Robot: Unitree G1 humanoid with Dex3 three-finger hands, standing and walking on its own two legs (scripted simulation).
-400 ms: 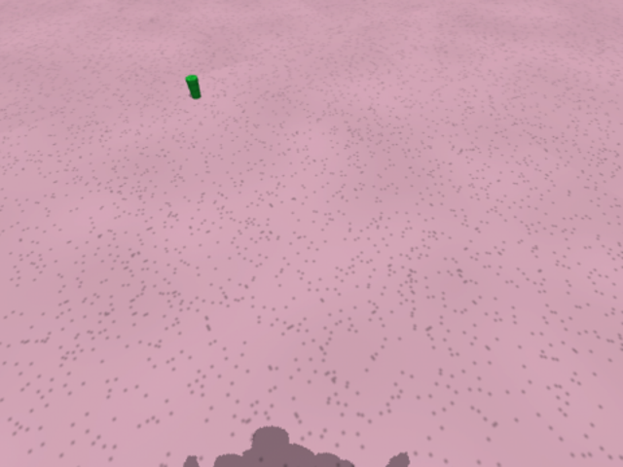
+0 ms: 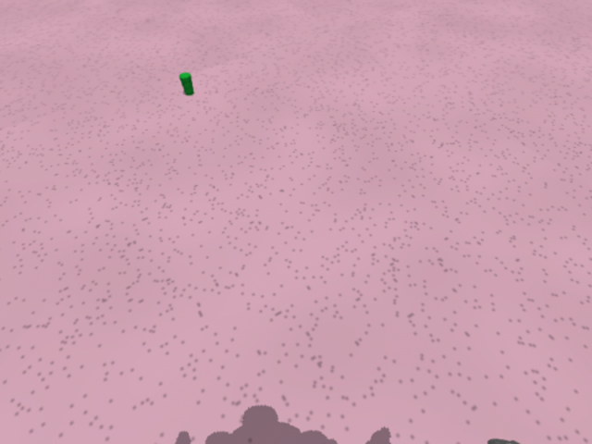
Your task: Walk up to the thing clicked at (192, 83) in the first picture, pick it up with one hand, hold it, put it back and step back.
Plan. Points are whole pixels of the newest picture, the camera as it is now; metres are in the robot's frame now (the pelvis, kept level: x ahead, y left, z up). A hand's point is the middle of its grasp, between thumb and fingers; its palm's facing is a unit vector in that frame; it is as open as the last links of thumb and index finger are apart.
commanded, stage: stand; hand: left
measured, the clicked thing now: (187, 84) +2.19 +0.73 -0.72
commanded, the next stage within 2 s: walk up in 0.72 s
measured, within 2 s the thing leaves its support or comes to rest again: neither
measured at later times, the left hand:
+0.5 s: hand out of the picture +0.08 +0.25 -0.15, palm faces -0.02 -0.94 -0.34, open 7.3 cm
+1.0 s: hand out of the picture +0.06 +0.35 -0.14, palm faces +0.10 -0.91 -0.41, open 7.4 cm
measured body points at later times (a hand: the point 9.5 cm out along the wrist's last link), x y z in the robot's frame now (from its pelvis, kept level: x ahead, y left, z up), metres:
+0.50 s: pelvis +0.00 +0.00 +0.00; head +0.01 -0.01 +0.45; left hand +0.08 +0.30 -0.13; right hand +0.08 -0.30 -0.13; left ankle +0.00 +0.13 -0.75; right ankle +0.00 -0.12 -0.75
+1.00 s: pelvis +0.05 +0.04 -0.01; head +0.05 +0.05 +0.44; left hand +0.05 +0.39 -0.12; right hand +0.19 -0.29 -0.10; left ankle +0.13 +0.21 -0.71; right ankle +0.00 -0.12 -0.75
